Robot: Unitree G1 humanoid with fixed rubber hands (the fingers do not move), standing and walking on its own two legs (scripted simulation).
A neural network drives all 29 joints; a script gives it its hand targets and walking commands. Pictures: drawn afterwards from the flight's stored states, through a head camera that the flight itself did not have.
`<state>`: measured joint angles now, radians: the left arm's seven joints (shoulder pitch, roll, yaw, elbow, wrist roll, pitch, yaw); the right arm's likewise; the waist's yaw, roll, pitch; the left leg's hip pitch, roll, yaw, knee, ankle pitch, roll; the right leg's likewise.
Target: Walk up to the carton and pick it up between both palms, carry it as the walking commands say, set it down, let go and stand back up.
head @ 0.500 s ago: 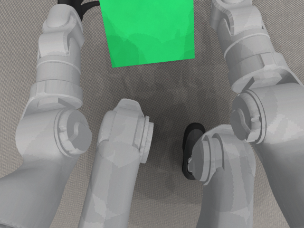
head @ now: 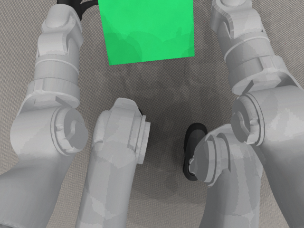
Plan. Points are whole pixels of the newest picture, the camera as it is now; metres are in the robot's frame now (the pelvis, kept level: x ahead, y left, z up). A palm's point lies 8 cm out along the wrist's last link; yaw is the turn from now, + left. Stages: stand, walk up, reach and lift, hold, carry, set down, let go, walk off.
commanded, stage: set down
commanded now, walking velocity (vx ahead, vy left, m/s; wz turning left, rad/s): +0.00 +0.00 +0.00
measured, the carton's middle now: (147, 2) +0.53 +0.14 -0.28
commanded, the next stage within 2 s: let go in 1.98 s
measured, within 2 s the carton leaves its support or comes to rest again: rests again in 0.02 s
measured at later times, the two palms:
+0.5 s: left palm (49, 13) +0.45 +0.31 -0.19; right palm out of the picture +0.56 -0.02 -0.19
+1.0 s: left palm out of the picture +0.47 +0.32 -0.09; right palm out of the picture +0.58 -0.01 -0.08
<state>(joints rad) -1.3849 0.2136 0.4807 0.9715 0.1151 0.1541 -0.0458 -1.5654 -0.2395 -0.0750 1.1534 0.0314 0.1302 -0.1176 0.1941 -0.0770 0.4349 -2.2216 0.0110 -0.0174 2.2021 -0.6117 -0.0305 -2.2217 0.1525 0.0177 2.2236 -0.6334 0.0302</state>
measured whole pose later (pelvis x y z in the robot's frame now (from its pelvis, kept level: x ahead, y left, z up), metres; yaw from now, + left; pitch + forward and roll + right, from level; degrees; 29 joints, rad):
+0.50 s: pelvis -0.02 +0.00 +0.00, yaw +2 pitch +33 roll +1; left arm -1.47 0.38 0.29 1.22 -0.14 0.03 0.05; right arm -1.63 -0.35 0.05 1.20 0.19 0.11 -0.11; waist 0.17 -0.03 0.50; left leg -2.23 0.03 0.03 2.18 -0.53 0.02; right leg -2.22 0.10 0.03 2.22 -0.58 0.03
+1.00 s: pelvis -0.03 +0.00 +0.06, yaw +4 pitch +31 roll -1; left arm -1.47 0.39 0.22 0.94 -0.19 0.17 0.11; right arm -1.63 -0.36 -0.03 1.01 0.16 0.22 -0.17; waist 0.16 -0.03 0.52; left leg -2.04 -0.03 -0.02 1.99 -0.48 0.00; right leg -1.99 0.06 0.00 2.03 -0.58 0.02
